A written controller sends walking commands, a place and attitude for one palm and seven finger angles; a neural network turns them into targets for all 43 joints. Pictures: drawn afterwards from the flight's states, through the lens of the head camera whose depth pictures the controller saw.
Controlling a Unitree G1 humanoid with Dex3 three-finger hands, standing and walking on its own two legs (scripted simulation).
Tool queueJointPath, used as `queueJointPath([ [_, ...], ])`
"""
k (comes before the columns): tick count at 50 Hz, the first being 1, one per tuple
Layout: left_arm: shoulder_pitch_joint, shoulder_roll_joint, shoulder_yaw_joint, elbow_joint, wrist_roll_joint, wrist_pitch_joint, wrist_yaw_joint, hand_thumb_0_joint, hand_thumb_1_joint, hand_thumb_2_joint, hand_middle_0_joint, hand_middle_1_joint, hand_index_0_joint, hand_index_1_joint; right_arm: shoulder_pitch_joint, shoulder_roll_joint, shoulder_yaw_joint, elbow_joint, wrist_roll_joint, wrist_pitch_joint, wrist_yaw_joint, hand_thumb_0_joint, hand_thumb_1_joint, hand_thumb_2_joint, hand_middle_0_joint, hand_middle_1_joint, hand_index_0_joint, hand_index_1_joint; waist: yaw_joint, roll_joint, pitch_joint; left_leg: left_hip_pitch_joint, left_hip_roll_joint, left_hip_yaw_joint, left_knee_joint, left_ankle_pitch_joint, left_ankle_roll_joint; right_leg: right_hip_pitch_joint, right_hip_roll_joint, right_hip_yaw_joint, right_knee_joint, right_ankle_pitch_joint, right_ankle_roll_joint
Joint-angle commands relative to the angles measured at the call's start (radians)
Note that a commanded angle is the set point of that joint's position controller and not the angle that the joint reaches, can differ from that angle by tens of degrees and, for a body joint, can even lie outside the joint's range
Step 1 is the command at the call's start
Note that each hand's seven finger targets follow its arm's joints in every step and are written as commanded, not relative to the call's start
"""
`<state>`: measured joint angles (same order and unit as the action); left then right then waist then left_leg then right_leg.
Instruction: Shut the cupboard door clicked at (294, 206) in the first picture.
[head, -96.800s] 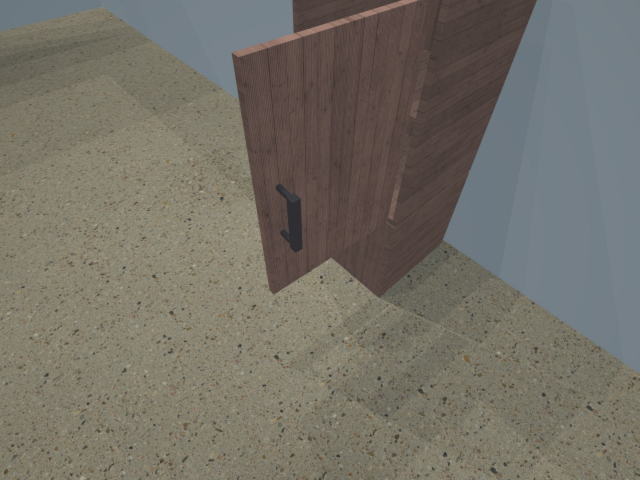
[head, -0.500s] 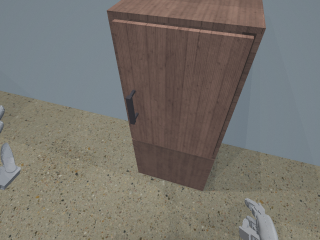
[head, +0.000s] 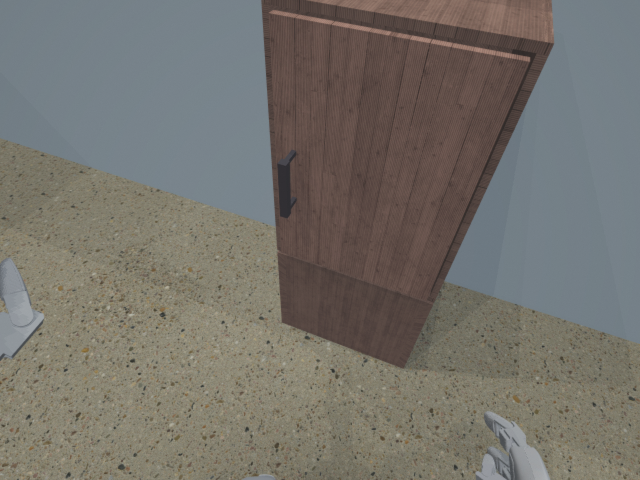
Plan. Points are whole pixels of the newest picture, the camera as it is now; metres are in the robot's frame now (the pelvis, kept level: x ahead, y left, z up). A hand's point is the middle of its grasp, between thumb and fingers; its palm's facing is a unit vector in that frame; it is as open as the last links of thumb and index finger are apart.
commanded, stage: step back with the hand held close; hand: left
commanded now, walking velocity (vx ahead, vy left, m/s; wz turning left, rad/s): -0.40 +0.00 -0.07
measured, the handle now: (288, 184) +0.69 +0.11 -0.06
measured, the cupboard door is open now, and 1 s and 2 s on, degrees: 0 0 0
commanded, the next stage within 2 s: stop stepping back and stand still in 0.50 s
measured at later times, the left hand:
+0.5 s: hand out of the picture +0.12 +0.28 +0.19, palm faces +0.46 -0.80 -0.39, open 7.4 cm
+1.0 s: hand out of the picture +0.07 +0.31 +0.19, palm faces +0.41 -0.85 -0.32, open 7.4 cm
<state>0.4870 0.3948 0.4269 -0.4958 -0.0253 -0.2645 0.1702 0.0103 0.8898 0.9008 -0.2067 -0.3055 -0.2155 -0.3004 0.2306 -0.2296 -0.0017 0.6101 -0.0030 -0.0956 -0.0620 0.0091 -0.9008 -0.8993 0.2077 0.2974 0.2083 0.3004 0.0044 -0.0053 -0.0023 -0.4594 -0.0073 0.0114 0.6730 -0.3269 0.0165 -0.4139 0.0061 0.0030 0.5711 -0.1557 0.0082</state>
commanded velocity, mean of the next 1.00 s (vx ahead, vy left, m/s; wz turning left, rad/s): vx -0.15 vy -0.05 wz -0.07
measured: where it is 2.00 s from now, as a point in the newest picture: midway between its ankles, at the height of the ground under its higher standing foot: outside the picture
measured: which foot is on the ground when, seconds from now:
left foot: down 0.00-0.66, up 0.68-0.80, down 0.82-1.00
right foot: down 0.00-0.08, up 0.10-0.24, down 0.26-0.82, up 0.84-1.00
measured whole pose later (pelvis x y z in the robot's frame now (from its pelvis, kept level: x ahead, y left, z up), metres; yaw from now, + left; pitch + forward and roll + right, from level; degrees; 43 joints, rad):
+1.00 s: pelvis -0.18 +0.06 +0.02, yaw -5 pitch -1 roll -2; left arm 0.43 0.41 0.45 -0.45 -0.04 -0.15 0.19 0.01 0.90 0.90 -0.20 -0.30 -0.21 -0.30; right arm 0.31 -0.13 0.04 0.68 -0.01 -0.14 -0.06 0.01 -0.90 -0.90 0.21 0.30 0.21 0.30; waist -0.05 -0.06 -0.02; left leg -0.27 0.01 0.07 0.46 -0.19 0.04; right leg -0.41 0.05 0.01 0.87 -0.38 0.01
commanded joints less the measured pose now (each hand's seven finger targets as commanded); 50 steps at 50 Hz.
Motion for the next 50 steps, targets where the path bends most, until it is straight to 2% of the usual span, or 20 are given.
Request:
queueJointPath([
  [1,-0.030,0.217,0.133,-0.149,-0.017,-0.051,0.020,0.000,0.900,0.900,-0.200,-0.300,-0.200,-0.300,-0.079,-0.116,-0.052,-0.153,0.010,-0.036,-0.018,0.000,-0.900,-0.900,0.200,0.300,0.200,0.300,-0.024,0.009,-0.066,-0.018,0.053,-0.080,-0.217,-0.153,0.021,0.040,-0.059,0.111,-0.176,-0.263,-0.021],
  [5,-0.011,0.232,0.197,-0.183,0.002,-0.067,0.011,0.000,0.900,0.900,-0.200,-0.300,-0.200,-0.300,-0.123,-0.143,-0.063,-0.190,0.013,-0.047,-0.028,0.000,-0.900,-0.900,0.200,0.300,0.200,0.300,0.007,0.263,-0.113,-0.444,0.276,-0.306,-0.527,-0.464,0.129,0.464,0.103,0.007,0.292,-0.082,0.029],
  [8,0.009,0.234,0.214,-0.234,-0.005,-0.073,-0.006,0.000,0.900,0.900,-0.200,-0.300,-0.200,-0.300,-0.123,-0.135,-0.076,-0.185,-0.001,-0.070,-0.023,0.000,-0.900,-0.900,0.200,0.300,0.200,0.300,0.009,0.171,-0.160,-0.301,0.298,-0.244,-0.421,-0.272,0.129,0.400,0.097,0.035,0.289,-0.137,0.015],
  [11,0.082,0.204,0.200,-0.186,-0.013,-0.070,-0.014,0.000,0.900,0.900,-0.200,-0.300,-0.200,-0.300,-0.138,-0.129,-0.073,-0.172,-0.005,-0.083,-0.015,0.000,-0.900,-0.900,0.200,0.300,0.200,0.300,0.006,0.240,-0.090,-0.283,0.267,-0.158,-0.385,-0.333,0.090,0.361,0.077,0.032,0.118,-0.204,-0.015],
  [14,0.003,0.225,0.158,-0.233,-0.032,-0.104,-0.006,0.000,0.900,0.900,-0.200,-0.300,-0.200,-0.300,-0.106,-0.091,-0.056,-0.118,-0.005,-0.088,-0.008,0.000,-0.900,-0.900,0.200,0.300,0.200,0.300,-0.022,0.038,-0.136,0.168,0.136,-0.013,-0.105,0.151,-0.009,-0.006,-0.103,0.279,-0.160,0.135,-0.068],
  [16,-0.092,0.222,0.106,-0.247,-0.018,-0.110,0.009,0.000,0.900,0.900,-0.200,-0.300,-0.200,-0.300,-0.105,-0.077,-0.060,-0.098,0.008,-0.088,-0.018,0.000,-0.900,-0.900,0.200,0.300,0.200,0.300,-0.033,-0.106,-0.266,0.294,0.072,0.066,-0.018,0.333,-0.036,0.072,-0.156,0.280,-0.140,0.712,0.020],
  [17,-0.127,0.239,0.111,-0.242,-0.018,-0.101,0.006,0.000,0.900,0.900,-0.200,-0.300,-0.200,-0.300,-0.122,-0.085,-0.067,-0.112,0.020,-0.086,-0.026,0.000,-0.900,-0.900,0.200,0.300,0.200,0.300,-0.030,-0.159,-0.278,0.320,0.052,0.072,-0.013,0.300,-0.031,0.072,-0.144,0.257,-0.128,0.772,0.055],
  [21,-0.124,0.256,0.124,-0.184,-0.017,-0.071,-0.006,0.000,0.900,0.900,-0.200,-0.300,-0.200,-0.300,-0.156,-0.089,-0.060,-0.120,0.011,-0.058,-0.045,0.000,-0.900,-0.900,0.200,0.300,0.200,0.300,-0.025,0.039,-0.158,0.380,0.099,0.033,-0.140,0.441,-0.021,-0.047,-0.043,0.164,-0.151,0.306,0.010],
  [26,-0.045,0.218,0.164,-0.085,-0.032,-0.074,-0.035,0.000,0.900,0.900,-0.200,-0.300,-0.200,-0.300,-0.175,-0.123,-0.072,-0.148,-0.007,-0.040,-0.028,0.000,-0.900,-0.900,0.200,0.300,0.200,0.300,-0.003,0.288,-0.086,-0.104,0.332,-0.214,-0.600,-0.383,0.037,0.289,0.118,0.026,0.111,-0.262,-0.017],
  [28,-0.017,0.220,0.177,-0.108,-0.038,-0.062,-0.047,0.000,0.900,0.900,-0.200,-0.300,-0.200,-0.300,-0.170,-0.125,-0.075,-0.167,-0.016,-0.024,-0.018,0.000,-0.900,-0.900,0.200,0.300,0.200,0.300,0.011,0.269,-0.111,-0.232,0.335,-0.172,-0.612,-0.445,0.013,0.398,0.133,-0.012,0.196,-0.309,-0.041],
  [31,0.050,0.222,0.156,-0.216,-0.061,-0.050,-0.049,0.000,0.900,0.900,-0.200,-0.300,-0.200,-0.300,-0.155,-0.085,-0.069,-0.200,0.002,-0.030,0.004,0.000,-0.900,-0.900,0.200,0.300,0.200,0.300,0.023,0.139,-0.198,0.024,0.163,0.040,-0.327,-0.236,-0.056,0.182,0.050,0.016,-0.058,-0.390,-0.089],
  [32,0.056,0.235,0.147,-0.274,-0.058,-0.052,-0.044,0.000,0.900,0.900,-0.200,-0.300,-0.200,-0.300,-0.135,-0.077,-0.067,-0.199,0.012,-0.039,0.006,0.000,-0.900,-0.900,0.200,0.300,0.200,0.300,0.008,0.026,-0.186,0.192,0.061,0.129,-0.090,-0.121,-0.088,-0.046,-0.047,0.158,-0.242,-0.495,-0.125],
  [33,0.043,0.274,0.163,-0.316,-0.047,-0.054,-0.032,0.000,0.900,0.900,-0.200,-0.300,-0.200,-0.300,-0.104,-0.075,-0.067,-0.179,0.008,-0.040,0.008,0.000,-0.900,-0.900,0.200,0.300,0.200,0.300,-0.006,-0.128,-0.142,0.292,0.002,0.108,0.197,-0.037,-0.097,-0.301,-0.230,0.417,-0.432,-0.626,-0.182],
  [35,-0.007,0.288,0.182,-0.327,-0.027,-0.049,-0.011,0.000,0.900,0.900,-0.200,-0.300,-0.200,-0.300,-0.051,-0.085,-0.073,-0.134,-0.013,-0.027,0.015,0.000,-0.900,-0.900,0.200,0.300,0.200,0.300,0.000,-0.154,-0.144,0.189,0.010,-0.019,0.469,-0.078,-0.078,-0.287,-0.328,0.445,-0.427,-0.529,-0.251],
  [37,-0.069,0.239,0.133,-0.313,-0.020,-0.011,0.003,0.000,0.900,0.900,-0.200,-0.300,-0.200,-0.300,-0.052,-0.074,-0.048,-0.161,-0.002,-0.025,-0.006,0.000,-0.900,-0.900,0.200,0.300,0.200,0.300,-0.034,-0.151,-0.089,0.200,0.075,-0.060,0.240,-0.068,-0.044,-0.207,-0.222,0.264,-0.284,-0.425,-0.157],
  [39,-0.140,0.213,0.108,-0.222,-0.024,0.002,0.015,0.000,0.900,0.900,-0.200,-0.300,-0.200,-0.300,-0.050,-0.097,-0.041,-0.125,0.005,-0.042,-0.040,0.000,-0.900,-0.900,0.200,0.300,0.200,0.300,-0.049,0.111,-0.035,0.249,0.062,-0.037,-0.155,-0.006,-0.036,-0.122,-0.084,0.112,-0.082,-0.307,-0.060],
  [41,-0.236,0.200,0.090,-0.189,-0.010,-0.003,0.030,0.000,0.900,0.900,-0.200,-0.300,-0.200,-0.300,-0.033,-0.133,-0.037,-0.111,0.006,-0.080,-0.054,0.000,-0.900,-0.900,0.200,0.300,0.200,0.300,-0.037,0.378,0.017,0.140,0.284,-0.336,-0.454,-0.125,0.032,-0.080,0.012,0.022,0.201,-0.325,0.010],
  [43,-0.213,0.188,0.087,-0.074,-0.002,0.002,0.031,0.000,0.900,0.900,-0.200,-0.300,-0.200,-0.300,-0.025,-0.102,-0.043,-0.109,0.011,-0.106,-0.053,0.000,-0.900,-0.900,0.200,0.300,0.200,0.300,-0.027,0.175,0.011,0.176,0.300,-0.332,-0.480,-0.070,0.061,-0.064,0.016,0.031,0.270,-0.278,0.010],
  [46,-0.164,0.180,0.057,-0.238,-0.006,0.003,0.008,0.000,0.900,0.900,-0.200,-0.300,-0.200,-0.300,-0.055,-0.091,-0.042,-0.102,-0.012,-0.114,-0.022,0.000,-0.900,-0.900,0.200,0.300,0.200,0.300,-0.029,0.193,-0.060,0.264,0.317,-0.386,-0.515,-0.050,-0.051,-0.080,0.007,0.068,0.360,-0.248,0.006],
  [50,0.068,0.197,0.085,-0.289,-0.011,0.030,-0.001,0.000,0.900,0.900,-0.200,-0.300,-0.200,-0.300,-0.090,-0.082,-0.028,-0.116,-0.010,-0.097,0.008,0.000,-0.900,-0.900,0.200,0.300,0.200,0.300,-0.005,0.178,-0.078,0.210,0.263,-0.210,-0.560,-0.214,-0.024,0.030,0.034,-0.025,0.251,-0.168,0.007],
])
